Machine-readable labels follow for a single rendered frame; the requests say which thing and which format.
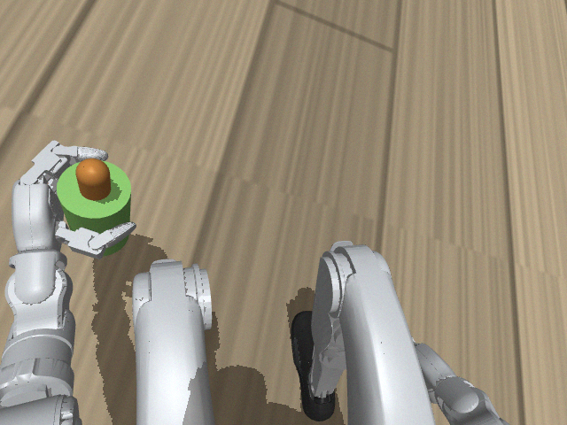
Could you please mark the left robot hand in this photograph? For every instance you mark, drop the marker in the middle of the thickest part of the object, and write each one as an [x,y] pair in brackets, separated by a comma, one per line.
[37,215]

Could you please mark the left robot arm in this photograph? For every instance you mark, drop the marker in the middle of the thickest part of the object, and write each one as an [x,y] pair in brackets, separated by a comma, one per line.
[36,378]

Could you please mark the bottle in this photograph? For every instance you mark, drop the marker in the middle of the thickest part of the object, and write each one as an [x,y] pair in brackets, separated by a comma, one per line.
[96,195]

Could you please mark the right robot hand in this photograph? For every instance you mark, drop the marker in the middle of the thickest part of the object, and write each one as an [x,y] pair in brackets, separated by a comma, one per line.
[434,368]

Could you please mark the right robot arm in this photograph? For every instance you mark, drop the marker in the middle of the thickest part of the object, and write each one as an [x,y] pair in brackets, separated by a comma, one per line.
[463,404]

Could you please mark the right robot foot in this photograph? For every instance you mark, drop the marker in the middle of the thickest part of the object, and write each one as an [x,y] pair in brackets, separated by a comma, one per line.
[302,343]

